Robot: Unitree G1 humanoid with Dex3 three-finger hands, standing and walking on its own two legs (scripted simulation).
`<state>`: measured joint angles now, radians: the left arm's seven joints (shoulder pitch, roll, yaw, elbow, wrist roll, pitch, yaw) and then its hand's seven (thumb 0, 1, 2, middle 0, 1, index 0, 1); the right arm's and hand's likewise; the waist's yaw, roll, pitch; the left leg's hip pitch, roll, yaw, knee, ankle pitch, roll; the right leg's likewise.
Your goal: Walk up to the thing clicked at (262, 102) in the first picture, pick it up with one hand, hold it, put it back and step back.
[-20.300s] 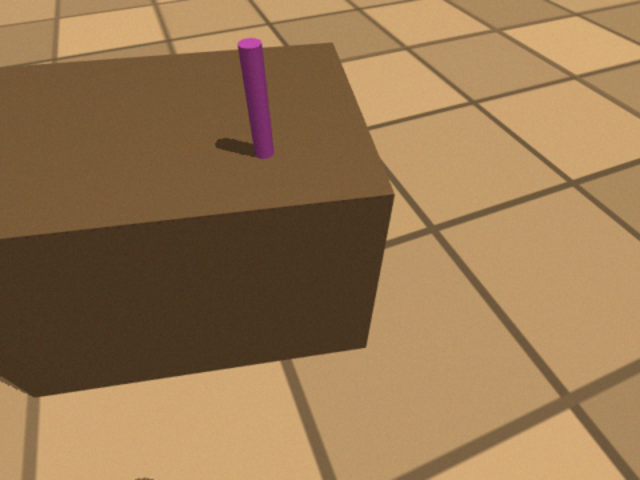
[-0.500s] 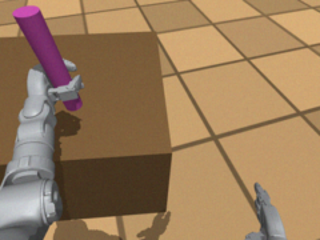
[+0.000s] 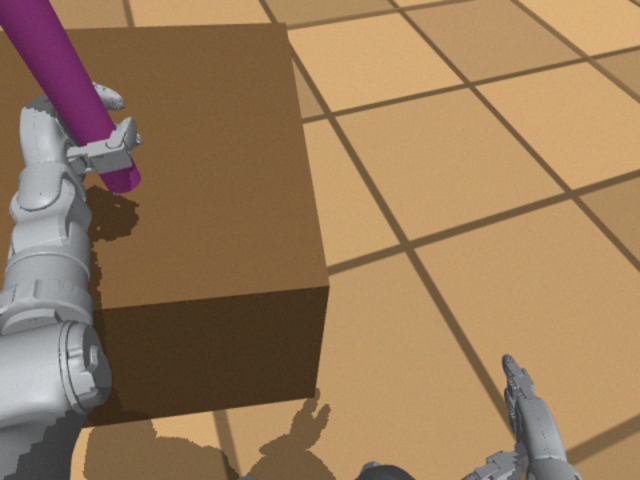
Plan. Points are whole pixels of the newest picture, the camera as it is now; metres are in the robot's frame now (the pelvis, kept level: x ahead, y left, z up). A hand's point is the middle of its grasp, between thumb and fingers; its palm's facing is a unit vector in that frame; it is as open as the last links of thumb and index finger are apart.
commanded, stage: crouch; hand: left
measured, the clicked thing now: (79, 104) +0.49 +0.21 +0.19
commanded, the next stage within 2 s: lower in 0.30 s
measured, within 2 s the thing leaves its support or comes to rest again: rests again in 1.54 s
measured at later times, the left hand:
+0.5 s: hand (116, 132) +0.52 +0.20 +0.13, palm faces +0.12 -0.99 +0.01, open 5.5 cm
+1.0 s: hand (128, 155) +0.54 +0.20 +0.07, palm faces +0.13 -0.99 +0.00, open 5.5 cm
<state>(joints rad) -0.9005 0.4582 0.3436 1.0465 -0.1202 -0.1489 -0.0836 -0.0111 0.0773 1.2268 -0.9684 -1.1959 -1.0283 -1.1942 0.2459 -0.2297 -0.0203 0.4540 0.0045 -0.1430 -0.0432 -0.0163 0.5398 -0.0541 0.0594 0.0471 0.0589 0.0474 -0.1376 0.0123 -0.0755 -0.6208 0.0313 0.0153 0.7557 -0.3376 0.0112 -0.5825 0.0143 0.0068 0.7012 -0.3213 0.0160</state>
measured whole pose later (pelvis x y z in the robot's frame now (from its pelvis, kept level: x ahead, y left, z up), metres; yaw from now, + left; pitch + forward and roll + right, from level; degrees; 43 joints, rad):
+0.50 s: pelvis +0.00 +0.00 -0.01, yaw +0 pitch +16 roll -2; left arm -0.98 0.52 0.38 1.15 -0.08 -0.19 -0.11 -0.01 0.08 1.23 -0.97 -1.19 -1.03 -1.19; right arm 0.27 -0.23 -0.01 0.33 -0.01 -0.10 -0.02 -0.02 0.53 -0.06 0.06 0.05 0.06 0.05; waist -0.18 0.02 -0.11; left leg -0.75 0.04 0.01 0.86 -0.38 0.01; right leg -0.71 0.02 0.00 0.79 -0.36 0.02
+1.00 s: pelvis +0.01 +0.01 -0.03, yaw -1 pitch +20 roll -3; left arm -0.95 0.55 0.40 1.17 -0.05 -0.28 -0.10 -0.01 0.08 1.22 -0.97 -1.19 -1.03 -1.19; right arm 0.29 -0.23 -0.01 0.22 -0.03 -0.07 0.00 -0.01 0.51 -0.06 0.06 0.05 0.06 0.05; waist -0.22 0.02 -0.13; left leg -0.90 0.05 -0.01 0.98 -0.44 0.01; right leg -0.84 0.03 -0.01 0.89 -0.41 0.02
